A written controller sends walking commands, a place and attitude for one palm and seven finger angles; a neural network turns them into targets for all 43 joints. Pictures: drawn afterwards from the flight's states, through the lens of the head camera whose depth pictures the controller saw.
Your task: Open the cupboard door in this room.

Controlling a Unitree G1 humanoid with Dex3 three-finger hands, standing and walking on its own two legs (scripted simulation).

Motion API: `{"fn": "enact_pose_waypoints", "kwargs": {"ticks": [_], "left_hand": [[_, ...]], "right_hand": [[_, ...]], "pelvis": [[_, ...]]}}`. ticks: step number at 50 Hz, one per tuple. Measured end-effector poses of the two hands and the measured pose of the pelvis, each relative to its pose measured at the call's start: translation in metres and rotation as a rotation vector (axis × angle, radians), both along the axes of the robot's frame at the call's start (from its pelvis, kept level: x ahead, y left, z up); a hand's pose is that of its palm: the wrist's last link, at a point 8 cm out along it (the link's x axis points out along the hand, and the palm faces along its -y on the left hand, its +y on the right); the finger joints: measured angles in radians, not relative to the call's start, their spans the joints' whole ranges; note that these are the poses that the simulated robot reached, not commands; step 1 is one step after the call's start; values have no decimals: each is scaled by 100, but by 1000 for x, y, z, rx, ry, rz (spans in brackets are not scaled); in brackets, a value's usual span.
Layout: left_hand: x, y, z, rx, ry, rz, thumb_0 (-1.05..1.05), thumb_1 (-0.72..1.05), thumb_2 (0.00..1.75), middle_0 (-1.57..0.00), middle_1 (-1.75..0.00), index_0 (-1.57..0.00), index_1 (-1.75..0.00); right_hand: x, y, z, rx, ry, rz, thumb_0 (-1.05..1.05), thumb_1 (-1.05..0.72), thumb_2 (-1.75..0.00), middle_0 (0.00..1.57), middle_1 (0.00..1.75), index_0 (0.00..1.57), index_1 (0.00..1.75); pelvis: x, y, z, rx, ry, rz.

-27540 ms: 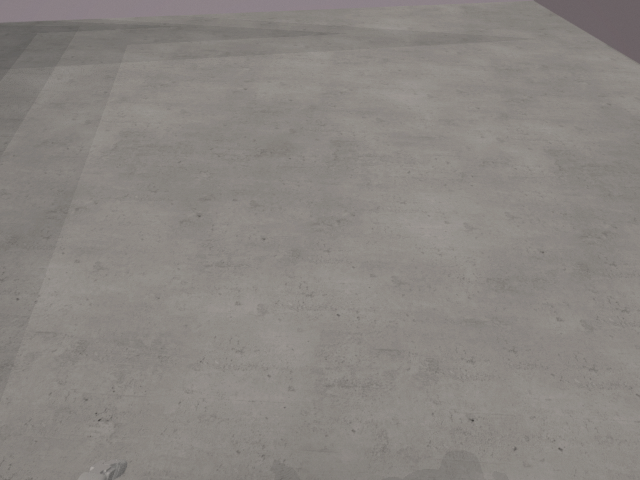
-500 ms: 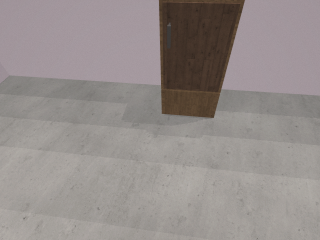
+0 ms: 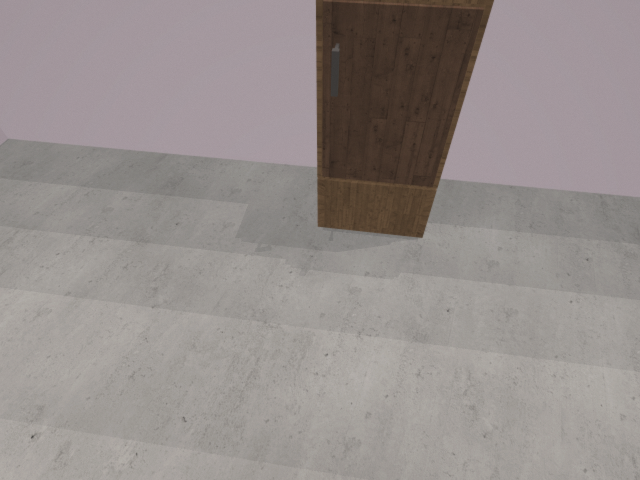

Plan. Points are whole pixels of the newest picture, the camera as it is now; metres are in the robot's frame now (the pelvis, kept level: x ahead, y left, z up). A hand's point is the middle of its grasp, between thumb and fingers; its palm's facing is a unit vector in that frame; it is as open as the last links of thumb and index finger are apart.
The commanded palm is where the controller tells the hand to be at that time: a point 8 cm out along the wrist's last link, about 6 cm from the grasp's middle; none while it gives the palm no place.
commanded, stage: look at it before walking up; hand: left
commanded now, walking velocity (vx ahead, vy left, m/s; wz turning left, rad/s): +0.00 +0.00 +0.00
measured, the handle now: (335, 70) +1.17 +0.02 -0.05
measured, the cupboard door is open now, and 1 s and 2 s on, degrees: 0 0 0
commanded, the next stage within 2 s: walk to a spot facing it in 0.60 s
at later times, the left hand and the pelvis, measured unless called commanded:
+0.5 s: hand out of the picture -0.02 +0.17 -0.18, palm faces +0.03 -0.99 -0.17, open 7.4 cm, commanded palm none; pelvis +0.00 +0.01 +0.00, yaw +0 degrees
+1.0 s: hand out of the picture +0.04 +0.18 -0.18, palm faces -0.08 -0.98 -0.19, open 7.4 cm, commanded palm none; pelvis +0.02 +0.01 -0.01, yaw -8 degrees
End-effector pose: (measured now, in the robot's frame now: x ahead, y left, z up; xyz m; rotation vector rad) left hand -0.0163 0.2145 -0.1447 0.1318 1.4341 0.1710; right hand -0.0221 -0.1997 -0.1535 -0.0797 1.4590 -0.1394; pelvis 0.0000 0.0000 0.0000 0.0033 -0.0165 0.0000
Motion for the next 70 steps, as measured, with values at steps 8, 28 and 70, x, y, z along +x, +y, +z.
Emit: {"fn": "enact_pose_waypoints", "kwargs": {"ticks": [8,28,70], "left_hand": [[-17,-14,-4,-45,30,17,0,91,90,-20,-30,-20,-30],[-6,10,-2,-17,0,-9,0,91,90,-20,-30,-20,-30],[173,-22,0,-37,36,-182,0,90,90,-20,-30,-20,-30]], "right_hand": [[12,-11,4,-40,-27,15,1,-92,-89,20,30,20,30],[-9,13,4,-13,-4,-12,0,-91,-89,20,30,20,30],[248,-80,26,-101,-347,-107,0,-91,-90,20,30,20,30]], "pelvis": [[-1,2,0,-2,-1,-1],[-4,14,1,-4,-4,-9],[159,-24,-2,-10,30,-241]]}}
